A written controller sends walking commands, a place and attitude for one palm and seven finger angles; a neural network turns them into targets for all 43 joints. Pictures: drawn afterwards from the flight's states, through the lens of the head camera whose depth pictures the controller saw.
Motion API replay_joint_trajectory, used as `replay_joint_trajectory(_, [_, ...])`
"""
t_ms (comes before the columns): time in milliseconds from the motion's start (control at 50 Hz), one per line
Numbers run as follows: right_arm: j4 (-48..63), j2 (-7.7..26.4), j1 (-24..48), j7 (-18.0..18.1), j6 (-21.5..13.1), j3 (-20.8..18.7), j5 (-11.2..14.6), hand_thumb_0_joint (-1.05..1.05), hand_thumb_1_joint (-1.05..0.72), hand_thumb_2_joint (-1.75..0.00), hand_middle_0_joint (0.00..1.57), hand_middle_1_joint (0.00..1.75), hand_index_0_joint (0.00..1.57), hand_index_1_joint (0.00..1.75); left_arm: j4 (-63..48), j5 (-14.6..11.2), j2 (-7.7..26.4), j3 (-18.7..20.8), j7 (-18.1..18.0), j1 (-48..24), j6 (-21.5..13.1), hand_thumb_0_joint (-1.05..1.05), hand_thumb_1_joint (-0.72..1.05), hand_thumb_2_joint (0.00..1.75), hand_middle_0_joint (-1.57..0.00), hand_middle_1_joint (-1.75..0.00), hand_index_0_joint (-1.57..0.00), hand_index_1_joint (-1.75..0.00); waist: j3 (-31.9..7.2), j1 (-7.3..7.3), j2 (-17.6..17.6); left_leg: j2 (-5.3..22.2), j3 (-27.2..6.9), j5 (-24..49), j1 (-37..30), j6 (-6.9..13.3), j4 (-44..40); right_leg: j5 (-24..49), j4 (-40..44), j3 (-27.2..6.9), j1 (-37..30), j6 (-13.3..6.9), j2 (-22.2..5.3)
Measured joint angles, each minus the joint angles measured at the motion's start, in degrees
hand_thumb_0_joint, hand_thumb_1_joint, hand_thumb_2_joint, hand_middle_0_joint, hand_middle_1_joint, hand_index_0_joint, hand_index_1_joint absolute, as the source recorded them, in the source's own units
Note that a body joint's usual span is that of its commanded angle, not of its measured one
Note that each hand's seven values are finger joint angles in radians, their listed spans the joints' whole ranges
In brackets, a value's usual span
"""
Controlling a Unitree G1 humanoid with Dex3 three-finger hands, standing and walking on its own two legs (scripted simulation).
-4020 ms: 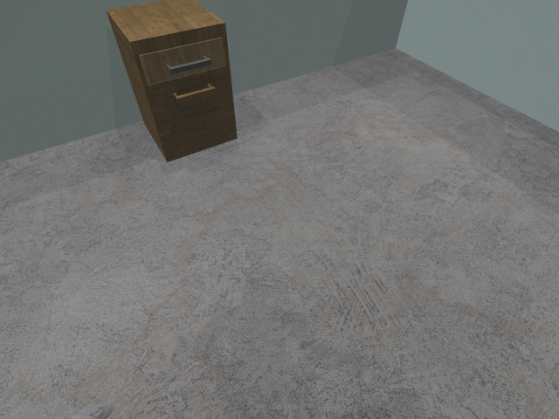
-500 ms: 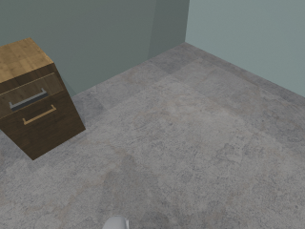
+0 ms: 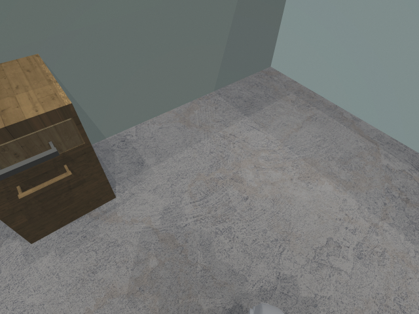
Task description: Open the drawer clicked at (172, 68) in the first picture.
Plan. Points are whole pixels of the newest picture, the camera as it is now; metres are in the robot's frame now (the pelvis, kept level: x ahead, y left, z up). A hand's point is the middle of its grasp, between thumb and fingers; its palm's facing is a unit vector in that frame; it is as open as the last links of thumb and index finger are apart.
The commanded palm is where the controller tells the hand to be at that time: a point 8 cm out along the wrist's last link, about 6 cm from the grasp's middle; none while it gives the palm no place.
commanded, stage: walk to a spot facing it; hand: left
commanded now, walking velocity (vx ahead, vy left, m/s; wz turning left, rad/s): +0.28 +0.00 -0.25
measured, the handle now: (27, 159) +0.60 +0.71 -0.25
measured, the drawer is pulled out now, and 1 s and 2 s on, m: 0.00 0.00 0.00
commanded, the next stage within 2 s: turn to face it in 0.04 s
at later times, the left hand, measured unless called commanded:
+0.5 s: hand (155, 273) +0.23 +0.15 -0.17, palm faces +0.13 -0.97 -0.22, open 7.2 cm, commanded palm none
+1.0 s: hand (116, 284) +0.20 +0.23 -0.17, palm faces +0.40 -0.88 -0.25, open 7.4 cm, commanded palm none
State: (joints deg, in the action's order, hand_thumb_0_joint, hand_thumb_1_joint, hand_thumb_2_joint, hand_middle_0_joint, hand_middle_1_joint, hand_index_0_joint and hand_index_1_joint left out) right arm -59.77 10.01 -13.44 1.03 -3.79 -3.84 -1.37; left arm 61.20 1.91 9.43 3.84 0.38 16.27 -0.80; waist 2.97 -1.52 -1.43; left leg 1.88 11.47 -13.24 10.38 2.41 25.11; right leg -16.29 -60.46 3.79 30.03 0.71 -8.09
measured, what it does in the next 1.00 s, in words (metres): walks ahead, turning left: right foot, then left foot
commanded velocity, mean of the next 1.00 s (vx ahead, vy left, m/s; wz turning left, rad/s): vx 0.02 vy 0.00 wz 0.50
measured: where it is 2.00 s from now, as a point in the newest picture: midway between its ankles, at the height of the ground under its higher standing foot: outside the picture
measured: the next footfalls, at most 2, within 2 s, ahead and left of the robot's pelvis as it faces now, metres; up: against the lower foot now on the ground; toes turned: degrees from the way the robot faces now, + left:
right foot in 0.20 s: +0.21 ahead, -0.16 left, +0.00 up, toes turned -11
left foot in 0.62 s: +0.27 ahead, +0.09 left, +0.00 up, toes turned +20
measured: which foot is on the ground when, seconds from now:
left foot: down 0.00-0.22, up 0.24-0.60, down 0.62-1.00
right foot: up 0.00-0.18, down 0.20-0.62, up 0.64-1.00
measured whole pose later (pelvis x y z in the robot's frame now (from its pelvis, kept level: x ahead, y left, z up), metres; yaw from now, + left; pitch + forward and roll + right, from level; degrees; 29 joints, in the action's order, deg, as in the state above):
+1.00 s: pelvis +0.19 -0.01 +0.00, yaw +22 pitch +1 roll -2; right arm -51.7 11.7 -10.1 -0.8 1.9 -3.4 -1.3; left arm 52.0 1.2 14.8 4.8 -1.1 8.6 3.1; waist 3.6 1.3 -0.3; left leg -2.8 -0.9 -6.8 19.9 4.7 26.1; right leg -23.0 -55.7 0.0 25.1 5.9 -4.2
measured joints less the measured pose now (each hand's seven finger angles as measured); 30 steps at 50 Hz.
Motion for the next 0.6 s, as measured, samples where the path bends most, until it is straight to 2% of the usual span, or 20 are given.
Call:
replay_joint_trajectory(80, [-1.91, 0.28, -3.24, -0.45, 0.69, 0.2, -0.21, -0.02, -0.94, -0.9, 0.2, 0.3, 0.2, 0.3, -2.45, -0.01, 0.43, 0.26, 0.28, -3.88, 0.32, 0.01, 0.91, 0.9, -0.2, -0.3, -0.19, -0.29, -0.51, 0.88, 0.5, 0.11, 0.51, -1.1, -4.12, -1.19, -3.22, 3.59, 11.77, 0.59, 0.18, 0.74, -0.41])
replay_joint_trajectory(180, [-3.3, -0.36, -6.41, -0.72, 1.56, 0.45, -0.53, 0.0, -0.92, -0.9, 0.2, 0.3, 0.2, 0.3, -3.7, 0.11, 1.13, 0.14, 0.49, -6.8, -0.18, 0.01, 0.91, 0.9, -0.2, -0.3, -0.19, -0.29, -0.15, 2.88, 1.53, 2.24, 1.55, -6.56, -7.35, -4.07, -0.29, 4.91, 24.46, 2.63, -5.53, 0.25, 2.02])
replay_joint_trajectory(200, [-3.48, -0.65, -7.35, -0.73, 1.65, 0.58, -0.42, 0.0, -0.92, -0.9, 0.2, 0.3, 0.2, 0.3, -3.91, 0.19, 1.45, -0.05, 0.49, -7.06, -0.77, 0.0, 0.91, 0.9, -0.2, -0.3, -0.19, -0.29, -0.2, 3.33, 1.47, 2.77, 1.33, -8.66, -7.05, -4.68, 2.39, 6.54, 27.54, 3.09, -7.8, -0.09, 2.52])
replay_joint_trajectory(220, [-3.9, -0.78, -7.79, -0.76, 1.8, 0.68, -0.17, 0.0, -0.91, -0.9, 0.2, 0.3, 0.2, 0.3, -3.76, 0.33, 1.4, -0.13, 0.27, -7.74, -1.61, 0.0, 0.91, 0.9, -0.2, -0.3, -0.2, -0.29, 0.06, 3.56, 1.95, 3.82, 0.57, -10.74, -5.34, -4.41, 7.29, 6.64, 27.11, 3.72, -8.22, -2.27, 3.05])
replay_joint_trajectory(240, [-4.27, -0.77, -7.75, -0.72, 2.24, 0.81, 0.11, 0.0, -0.91, -0.9, 0.2, 0.3, 0.19, 0.3, -3.7, 0.19, 1.04, -0.42, 0.09, -8.48, -2.27, 0.0, 0.91, 0.9, -0.2, -0.3, -0.2, -0.29, 0.67, 3.89, 2.69, 4.32, -1.68, -13.67, -2.58, -3.94, 14.37, 4.99, 25.22, 4.55, -8.27, -3.13, 3.29])
replay_joint_trajectory(280, [-4.81, -0.86, -7.35, -0.55, 3.24, 0.97, 0.41, 0.0, -0.91, -0.9, 0.2, 0.3, 0.19, 0.3, -3.75, -0.17, 0.19, -1.21, -0.19, -8.98, -3.11, 0.0, 0.91, 0.9, -0.2, -0.3, -0.2, -0.29, 1.15, 4.07, 3.28, 3.39, -5.98, -16.57, 3.61, -3.51, 28.43, 2.17, 24.32, 5.89, -9.73, -3.23, 3.2])
replay_joint_trajectory(300, [-4.87, -0.9, -6.99, -0.54, 3.65, 0.95, 0.47, 0.0, -0.91, -0.9, 0.2, 0.3, 0.19, 0.3, -3.77, -0.29, -0.32, -1.53, -0.43, -8.94, -3.16, 0.0, 0.91, 0.9, -0.2, -0.3, -0.2, -0.29, 1.21, 4.02, 3.39, 3.04, -7.02, -15.85, 6.43, -3.53, 33.74, 1.68, 25.19, 6.49, -10.97, -2.96, 3.15])
replay_joint_trajectory(320, [-4.77, -0.89, -6.48, -0.59, 4.03, 0.9, 0.48, 0.0, -0.91, -0.9, 0.2, 0.3, 0.19, 0.3, -3.77, -0.37, -0.86, -1.81, -0.69, -8.75, -3.07, 0.0, 0.91, 0.9, -0.2, -0.3, -0.2, -0.29, 1.2, 3.95, 3.5, 2.92, -7.55, -14.44, 9.01, -3.67, 37.39, 1.82, 26.5, 7.1, -12.26, -2.25, 3.11])
replay_joint_trajectory(360, [-4.02, -0.89, -5.19, -0.79, 4.75, 0.79, 0.42, 0.01, -0.91, -0.9, 0.2, 0.3, 0.19, 0.3, -4.03, -0.76, -1.68, -1.53, -1.51, -8.16, -2.97, 0.0, 0.92, 0.9, -0.2, -0.3, -0.2, -0.3, 1.02, 3.86, 3.51, 2.95, -7.9, -11.83, 13.33, -4.26, 40.2, 2.23, 29.09, 8.34, -14.45, -2.14, 3.07])
replay_joint_trajectory(460, [-0.82, -0.74, -1.57, -1.6, 5.95, 0.51, 0.19, 0.0, -0.91, -0.9, 0.2, 0.3, 0.19, 0.3, -4.71, -0.39, -0.4, -1.07, -2.25, -7.37, -1.5, -0.02, 0.95, 0.9, -0.21, -0.3, -0.2, -0.3, 0.56, 3.58, 2.66, 3.58, -6.04, -8.06, 18.1, -5.54, 33.56, 1.79, 32.19, 11.59, -18.16, -1.53, 2.15])
replay_joint_trajectory(560, [2.39, 0.81, 1.82, -2.32, 6.38, 0.2, 0.06, 0.01, -0.92, -0.9, 0.2, 0.3, 0.19, 0.3, -5.04, -0.11, 1.07, -0.75, -1.96, -6.34, 0.3, -0.01, 0.93, 0.9, -0.21, -0.3, -0.2, -0.3, 1.35, 2.46, 1.14, 3.63, -3.46, -6.7, 15.45, -5.12, 20.98, -1.77, 28.72, 14.49, -19.64, 0.38, 0.31])
replay_joint_trajectory(600, [4.03, 1.69, 2.59, -2.63, 6.12, 0.14, -0.05, 0.01, -0.92, -0.9, 0.2, 0.3, 0.19, 0.3, -5.36, -0.25, 1.84, -0.43, -1.79, -5.45, 0.99, 0.0, 0.92, 0.9, -0.21, -0.3, -0.2, -0.3, 1.57, 2.08, 0.43, 3.24, -2.79, -3.11, 12.6, -4.59, 14.71, -4.37, 24.89, 15.36, -19.25, 1.52, -0.9])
